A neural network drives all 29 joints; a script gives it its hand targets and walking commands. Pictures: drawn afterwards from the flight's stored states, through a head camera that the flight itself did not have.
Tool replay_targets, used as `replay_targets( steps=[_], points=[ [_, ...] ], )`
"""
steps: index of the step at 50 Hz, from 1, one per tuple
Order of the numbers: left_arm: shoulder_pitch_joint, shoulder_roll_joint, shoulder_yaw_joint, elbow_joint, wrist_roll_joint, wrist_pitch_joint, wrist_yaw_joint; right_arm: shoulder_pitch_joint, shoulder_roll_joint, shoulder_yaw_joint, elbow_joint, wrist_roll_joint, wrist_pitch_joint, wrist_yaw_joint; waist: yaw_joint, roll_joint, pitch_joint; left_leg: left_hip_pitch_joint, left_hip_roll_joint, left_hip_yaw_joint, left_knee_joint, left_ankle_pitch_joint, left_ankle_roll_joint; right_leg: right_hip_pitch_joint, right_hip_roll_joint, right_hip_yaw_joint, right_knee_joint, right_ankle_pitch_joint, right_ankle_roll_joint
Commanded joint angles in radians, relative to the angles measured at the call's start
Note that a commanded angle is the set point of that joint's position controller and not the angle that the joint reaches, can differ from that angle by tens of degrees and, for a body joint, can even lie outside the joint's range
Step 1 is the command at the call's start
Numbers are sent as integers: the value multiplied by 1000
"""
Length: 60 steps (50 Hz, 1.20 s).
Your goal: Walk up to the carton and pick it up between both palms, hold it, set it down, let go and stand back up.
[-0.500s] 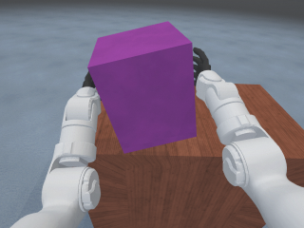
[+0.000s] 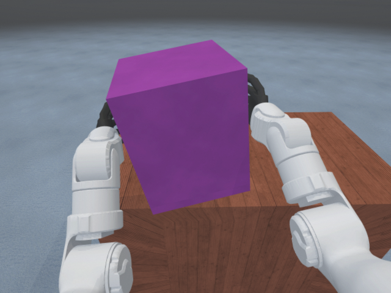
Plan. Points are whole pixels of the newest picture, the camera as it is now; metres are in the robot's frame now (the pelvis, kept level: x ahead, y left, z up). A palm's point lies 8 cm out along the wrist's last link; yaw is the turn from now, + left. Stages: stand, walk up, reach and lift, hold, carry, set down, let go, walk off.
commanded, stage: hold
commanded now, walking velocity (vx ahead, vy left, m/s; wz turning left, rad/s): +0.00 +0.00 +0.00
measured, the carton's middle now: (183, 124) +0.38 +0.00 +0.23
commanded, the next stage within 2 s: none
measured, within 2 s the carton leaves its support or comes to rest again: neither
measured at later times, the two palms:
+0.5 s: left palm (110, 121) +0.35 +0.13 +0.27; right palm (268, 93) +0.35 -0.16 +0.31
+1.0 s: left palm (103, 126) +0.37 +0.15 +0.25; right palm (253, 97) +0.38 -0.14 +0.29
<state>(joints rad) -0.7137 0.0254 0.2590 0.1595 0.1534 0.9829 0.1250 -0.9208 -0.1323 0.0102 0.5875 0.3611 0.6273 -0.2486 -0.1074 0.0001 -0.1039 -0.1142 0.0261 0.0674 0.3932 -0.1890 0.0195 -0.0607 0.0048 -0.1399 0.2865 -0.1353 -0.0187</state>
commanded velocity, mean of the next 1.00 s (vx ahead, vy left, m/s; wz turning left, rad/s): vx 0.00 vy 0.00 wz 0.00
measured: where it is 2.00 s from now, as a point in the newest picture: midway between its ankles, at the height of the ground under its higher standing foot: outside the picture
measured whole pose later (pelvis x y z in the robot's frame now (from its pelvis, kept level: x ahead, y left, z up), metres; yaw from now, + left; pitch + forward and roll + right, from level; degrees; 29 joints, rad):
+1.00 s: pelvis +0.00 -0.01 +0.00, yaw +0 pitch -4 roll -1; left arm -0.80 0.07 0.27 0.25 0.15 0.98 0.09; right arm -1.02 -0.14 0.02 0.67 0.38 0.65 -0.28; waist -0.08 -0.01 -0.13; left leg -0.13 0.03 0.06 0.39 -0.19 0.01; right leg -0.08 0.02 -0.14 0.29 -0.14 -0.03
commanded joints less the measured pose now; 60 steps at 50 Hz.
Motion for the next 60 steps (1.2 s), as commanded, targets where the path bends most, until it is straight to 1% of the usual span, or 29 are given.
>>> replay_targets(
  steps=[1,5,7,10,12,14,16,17,19,22,23,24,26,28,29,30,34,36,39,43,45,46,48,51,52,54,58,59,60],
  points=[
    [-1038,-525,-432,-278,-199,-121,-181,-831,638,261,-331,137,-24,144,-14,57,-471,87,-47,-99,-39,277,-61,156,66,124,15,221,55],
    [-1070,-527,-422,-243,-202,-124,-185,-867,649,257,-310,140,-13,152,-1,53,-472,70,-45,-97,-49,232,-55,140,67,127,15,178,51],
    [-1085,-516,-400,-202,-184,-124,-186,-872,649,237,-254,127,-4,156,1,45,-426,48,-41,-95,-63,189,-50,125,67,126,7,134,49],
    [-1121,-519,-365,-133,-169,-131,-195,-894,658,203,-170,115,-6,166,7,35,-385,16,-38,-87,-82,82,-39,105,59,128,-1,40,48],
    [-1155,-520,-353,-91,-166,-141,-198,-920,670,184,-140,109,-10,173,12,30,-386,-1,-41,-84,-91,29,-32,97,55,130,-6,-4,47],
    [-1192,-535,-351,-70,-173,-154,-197,-967,691,178,-132,112,-19,178,17,30,-405,-10,-42,-82,-92,15,-27,89,51,134,-8,-19,47],
    [-1220,-526,-338,-38,-172,-166,-195,-991,698,170,-94,117,-21,177,27,34,-407,-9,-42,-85,-88,13,-25,82,51,133,-5,-20,50],
    [-1231,-524,-329,-33,-171,-174,-194,-996,706,164,-83,116,-24,176,26,27,-412,-10,-44,-84,-86,12,-23,85,48,140,-10,-25,49],
    [-1249,-526,-323,-10,-169,-182,-191,-1004,704,147,-49,116,-29,178,23,39,-410,-10,-42,-83,-89,6,-24,80,48,137,-10,-31,49],
    [-1280,-518,-311,19,-168,-197,-188,-1020,713,134,-2,116,-37,181,33,34,-414,-5,-43,-83,-87,0,-18,61,44,138,-13,-37,54],
    [-1280,-521,-302,25,-166,-202,-187,-1025,712,124,-5,110,-43,180,30,32,-418,-6,-45,-83,-83,10,-19,61,45,135,-12,-26,54],
    [-1283,-518,-298,29,-168,-207,-186,-1032,713,128,-6,111,-47,178,35,24,-431,6,-42,-85,-79,24,-18,61,45,137,-15,-20,55],
    [-1301,-521,-308,8,-176,-216,-182,-1038,720,132,-10,123,-53,176,33,33,-460,16,-42,-84,-68,63,-19,73,44,136,-14,11,56],
    [-1301,-517,-310,1,-183,-223,-179,-1034,727,139,-17,131,-53,170,37,29,-488,30,-51,-85,-62,98,-17,83,45,139,-10,51,62],
    [-1301,-514,-315,-3,-186,-223,-178,-1029,724,139,-15,135,-52,167,33,39,-487,34,-47,-87,-60,113,-19,80,44,139,-8,65,63],
    [-1292,-515,-313,-12,-186,-222,-176,-1028,722,144,-34,139,-52,165,35,34,-493,40,-46,-86,-58,128,-19,83,46,137,-7,78,64],
    [-1262,-504,-306,-21,-181,-216,-180,-1015,723,159,-56,150,-49,155,40,25,-492,37,-50,-84,-53,148,-15,106,44,141,-6,116,72],
    [-1252,-503,-317,-43,-187,-215,-183,-1004,724,175,-82,156,-45,148,38,21,-502,43,-52,-81,-51,172,-17,123,45,141,-6,149,76],
    [-1244,-503,-333,-91,-195,-205,-185,-992,714,190,-123,169,-37,138,30,36,-519,58,-53,-89,-40,219,-25,144,46,140,2,202,73],
    [-1218,-503,-369,-166,-214,-187,-188,-964,711,216,-201,185,-22,124,22,54,-543,72,-54,-93,-29,289,-36,164,51,142,16,290,83],
    [-1197,-492,-379,-197,-210,-175,-190,-938,701,227,-222,193,-12,118,13,65,-552,82,-54,-96,-22,324,-45,175,53,144,21,329,83],
    [-1184,-487,-377,-207,-205,-168,-191,-919,693,232,-221,196,-4,116,12,62,-547,86,-57,-93,-21,329,-46,183,53,145,21,337,85],
    [-1164,-495,-391,-248,-211,-156,-195,-905,690,239,-268,194,3,112,4,63,-556,94,-56,-94,-20,349,-54,191,55,141,26,354,83],
    [-1136,-492,-412,-292,-212,-138,-202,-873,670,248,-304,199,15,106,-7,81,-554,114,-52,-101,-13,394,-71,193,61,138,28,383,80],
    [-1129,-488,-410,-296,-206,-129,-205,-858,664,247,-300,198,22,105,-12,88,-533,109,-51,-101,-15,393,-75,191,60,138,28,378,78],
    [-1100,-482,-409,-293,-199,-115,-212,-847,648,252,-311,197,25,105,-17,83,-511,109,-49,-99,-18,366,-79,192,62,131,25,347,77],
    [-1073,-488,-410,-300,-185,-100,-223,-840,640,252,-347,183,28,110,-18,76,-487,97,-48,-96,-25,366,-79,202,61,129,26,349,74],
    [-1067,-490,-412,-307,-186,-97,-225,-833,643,259,-350,187,29,111,-12,76,-489,102,-47,-98,-29,371,-81,199,63,129,25,349,75],
    [-1065,-488,-414,-314,-184,-95,-227,-831,640,261,-355,192,29,112,-16,82,-495,111,-47,-99,-26,376,-83,199,62,128,26,356,72]
  ],
)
